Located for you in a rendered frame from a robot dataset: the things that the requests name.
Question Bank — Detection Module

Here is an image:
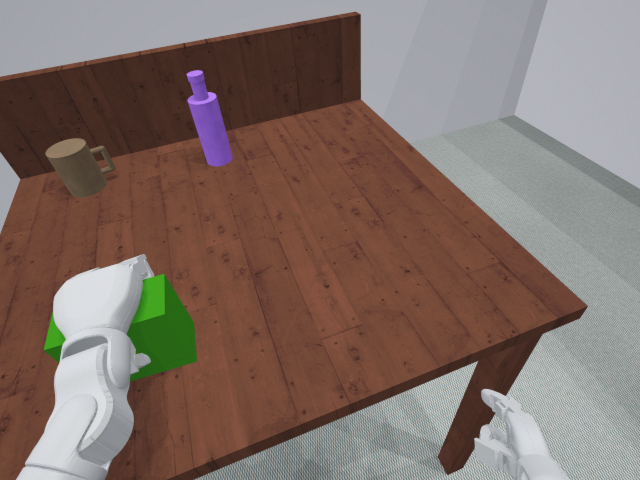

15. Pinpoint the table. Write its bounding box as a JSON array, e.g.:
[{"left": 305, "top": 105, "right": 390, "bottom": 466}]
[{"left": 0, "top": 12, "right": 588, "bottom": 480}]

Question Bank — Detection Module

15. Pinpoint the robot left hand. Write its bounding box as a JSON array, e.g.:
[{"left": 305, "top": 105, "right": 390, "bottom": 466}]
[{"left": 53, "top": 254, "right": 154, "bottom": 375}]

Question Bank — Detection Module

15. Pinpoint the robot right hand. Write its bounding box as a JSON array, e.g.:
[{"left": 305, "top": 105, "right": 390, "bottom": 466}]
[{"left": 474, "top": 389, "right": 552, "bottom": 480}]

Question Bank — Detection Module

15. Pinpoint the sponge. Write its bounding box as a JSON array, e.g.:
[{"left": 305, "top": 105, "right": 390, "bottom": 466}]
[{"left": 44, "top": 274, "right": 197, "bottom": 381}]

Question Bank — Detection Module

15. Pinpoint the left robot forearm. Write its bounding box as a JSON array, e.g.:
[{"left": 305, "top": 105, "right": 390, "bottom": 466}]
[{"left": 16, "top": 328, "right": 134, "bottom": 480}]

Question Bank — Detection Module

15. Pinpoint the right robot forearm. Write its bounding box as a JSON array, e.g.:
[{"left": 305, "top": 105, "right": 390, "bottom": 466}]
[{"left": 516, "top": 454, "right": 570, "bottom": 480}]

